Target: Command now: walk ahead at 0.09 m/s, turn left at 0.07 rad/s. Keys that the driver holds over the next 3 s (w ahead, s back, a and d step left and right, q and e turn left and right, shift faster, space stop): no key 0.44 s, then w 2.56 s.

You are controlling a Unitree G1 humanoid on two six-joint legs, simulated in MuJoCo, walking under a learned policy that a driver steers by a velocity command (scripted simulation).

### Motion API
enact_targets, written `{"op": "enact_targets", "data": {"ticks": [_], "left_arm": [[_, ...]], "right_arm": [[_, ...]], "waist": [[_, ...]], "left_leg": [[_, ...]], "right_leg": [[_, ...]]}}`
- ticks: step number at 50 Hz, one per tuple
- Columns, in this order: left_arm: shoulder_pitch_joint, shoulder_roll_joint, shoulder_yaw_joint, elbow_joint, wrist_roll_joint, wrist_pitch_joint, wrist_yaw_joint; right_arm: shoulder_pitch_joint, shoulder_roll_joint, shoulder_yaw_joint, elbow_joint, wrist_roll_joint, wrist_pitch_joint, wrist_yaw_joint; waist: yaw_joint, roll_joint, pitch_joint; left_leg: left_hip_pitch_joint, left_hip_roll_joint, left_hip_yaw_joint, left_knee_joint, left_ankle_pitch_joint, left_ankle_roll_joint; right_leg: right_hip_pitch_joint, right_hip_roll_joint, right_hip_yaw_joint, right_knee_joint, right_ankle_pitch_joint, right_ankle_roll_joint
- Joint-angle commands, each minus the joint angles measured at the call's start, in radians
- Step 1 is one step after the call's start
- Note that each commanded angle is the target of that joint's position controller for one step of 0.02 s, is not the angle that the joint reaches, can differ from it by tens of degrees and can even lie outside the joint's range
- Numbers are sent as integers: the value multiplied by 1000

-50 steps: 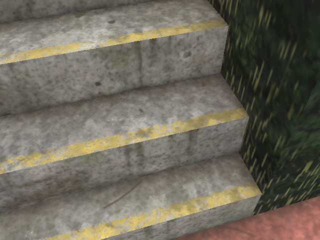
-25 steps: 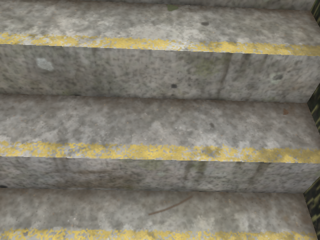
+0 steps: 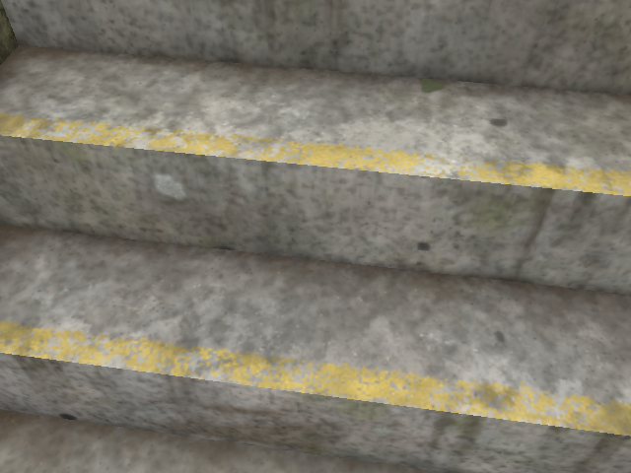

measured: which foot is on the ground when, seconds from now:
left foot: down 0.00-1.00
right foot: down 0.00-1.00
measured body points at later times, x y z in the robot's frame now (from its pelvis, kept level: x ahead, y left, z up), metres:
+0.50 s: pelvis +0.02 +0.04 +0.00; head +0.03 +0.05 +0.45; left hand +0.05 +0.27 -0.15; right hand +0.05 -0.19 -0.15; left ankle -0.01 +0.11 -0.74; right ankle +0.04 -0.10 -0.74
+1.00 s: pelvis +0.05 +0.04 +0.00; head +0.05 +0.04 +0.45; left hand +0.13 +0.28 -0.14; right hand +0.14 -0.19 -0.14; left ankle -0.01 +0.11 -0.74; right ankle +0.04 -0.10 -0.74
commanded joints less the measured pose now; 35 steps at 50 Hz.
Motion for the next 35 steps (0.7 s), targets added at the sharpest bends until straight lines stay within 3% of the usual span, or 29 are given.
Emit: {"op": "enact_targets", "data": {"ticks": [1, 5, 20, 22, 25, 29, 35], "left_arm": [[13, 107, 26, -27, 4, 4, 3], [21, 101, 32, -7, -1, 4, 4], [9, 103, 32, 42, -1, 25, 12], [10, 102, 31, 47, -1, 26, 13], [-13, 90, 23, 46, 4, 29, 13], [-23, 88, 17, 40, 6, 20, 11], [-28, 88, 14, 28, 0, -6, 13]], "right_arm": [[44, -96, -9, 1, 8, -35, -1], [51, -94, -5, 9, 16, -51, -6], [96, -112, 6, 13, 21, -52, -17], [101, -113, 7, 11, 22, -51, -17], [79, -103, 16, -3, 17, -52, -19], [64, -113, 18, -18, 19, -64, -18], [60, -120, 15, -41, 21, -79, -12]], "waist": [[-7, 51, 49], [1, 25, 17], [0, 7, 14], [-1, 7, 16], [-1, 14, 18], [2, 20, 37], [-3, 10, 7]], "left_leg": [[-93, 108, -98, -162, 19, 14], [-52, 112, -93, -158, 140, 20], [1, 117, -92, -164, 285, 38], [4, 117, -92, -164, 292, 39], [-17, 109, -102, -224, 130, 47], [-27, 106, -114, -268, 63, 63], [46, 106, -101, -228, 269, 74]], "right_leg": [[74, -126, 132, -90, -14, 4], [107, -134, 127, -77, 63, 1], [102, -142, 112, -65, 86, 26], [97, -142, 111, -63, 82, 28], [108, -133, 105, -89, 18, 32], [105, -128, 95, -90, 23, 31], [81, -127, 84, -72, 59, 29]]}}
Next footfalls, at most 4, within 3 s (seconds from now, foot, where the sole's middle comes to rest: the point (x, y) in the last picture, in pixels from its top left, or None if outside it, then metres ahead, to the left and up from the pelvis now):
none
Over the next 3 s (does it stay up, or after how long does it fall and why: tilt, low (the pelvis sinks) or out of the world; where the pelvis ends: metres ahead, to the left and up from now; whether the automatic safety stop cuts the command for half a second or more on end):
stays up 0.04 0.04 0.01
